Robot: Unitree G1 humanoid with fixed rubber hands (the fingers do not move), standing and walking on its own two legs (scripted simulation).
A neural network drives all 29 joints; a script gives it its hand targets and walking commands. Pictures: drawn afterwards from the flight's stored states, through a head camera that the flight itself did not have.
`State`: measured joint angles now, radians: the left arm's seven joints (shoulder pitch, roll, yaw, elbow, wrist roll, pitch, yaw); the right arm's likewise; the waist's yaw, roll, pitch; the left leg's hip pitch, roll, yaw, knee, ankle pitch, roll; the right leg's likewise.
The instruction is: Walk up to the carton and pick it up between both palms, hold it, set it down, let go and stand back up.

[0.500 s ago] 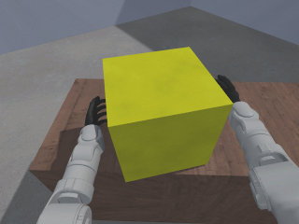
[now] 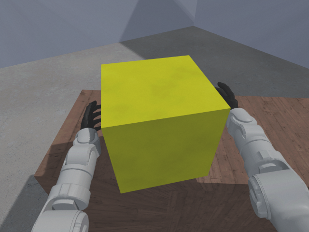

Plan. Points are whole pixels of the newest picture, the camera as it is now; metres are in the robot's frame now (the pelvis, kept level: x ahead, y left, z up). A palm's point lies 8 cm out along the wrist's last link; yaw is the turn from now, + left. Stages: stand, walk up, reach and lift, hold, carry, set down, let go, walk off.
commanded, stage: reach and lift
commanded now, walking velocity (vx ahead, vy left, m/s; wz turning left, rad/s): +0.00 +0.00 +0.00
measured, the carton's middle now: (156, 121) +0.47 +0.02 +0.07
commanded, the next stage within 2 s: none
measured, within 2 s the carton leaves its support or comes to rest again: neither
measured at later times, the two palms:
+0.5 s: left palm (77, 121) +0.37 +0.22 +0.15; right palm (223, 98) +0.42 -0.15 +0.20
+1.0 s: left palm (74, 114) +0.37 +0.22 +0.17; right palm (227, 90) +0.41 -0.15 +0.23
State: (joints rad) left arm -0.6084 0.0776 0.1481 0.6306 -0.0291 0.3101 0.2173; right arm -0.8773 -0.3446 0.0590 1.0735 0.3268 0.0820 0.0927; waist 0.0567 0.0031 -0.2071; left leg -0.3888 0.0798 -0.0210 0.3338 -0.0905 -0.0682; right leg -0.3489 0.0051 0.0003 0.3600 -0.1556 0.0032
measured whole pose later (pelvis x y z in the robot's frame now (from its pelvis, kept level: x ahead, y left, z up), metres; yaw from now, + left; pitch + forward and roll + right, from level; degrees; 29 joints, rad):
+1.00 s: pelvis -0.01 +0.01 +0.00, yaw +0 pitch +6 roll -1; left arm -0.75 0.17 0.15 0.61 -0.03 0.59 0.18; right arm -1.01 -0.30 -0.04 0.98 0.33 0.37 0.00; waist 0.04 0.00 -0.24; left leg -0.38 0.08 -0.02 0.37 -0.10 -0.05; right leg -0.31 0.00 0.00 0.34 -0.13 0.02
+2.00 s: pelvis -0.02 +0.02 +0.00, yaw +0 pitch +3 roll -2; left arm -0.84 0.25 0.15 0.57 -0.03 0.75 0.10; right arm -1.12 -0.29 -0.08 0.92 0.33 0.55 -0.08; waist 0.01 0.00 -0.26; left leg -0.35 0.07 -0.02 0.39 -0.10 -0.04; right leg -0.27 -0.01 0.01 0.33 -0.12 0.03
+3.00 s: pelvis -0.02 +0.02 +0.00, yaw +0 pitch +3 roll -1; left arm -0.87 0.27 0.15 0.52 -0.03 0.86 0.08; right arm -1.18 -0.30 -0.08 0.90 0.33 0.65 -0.10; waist 0.01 0.01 -0.27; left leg -0.32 0.07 -0.02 0.38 -0.10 -0.04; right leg -0.24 0.00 0.01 0.32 -0.12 0.03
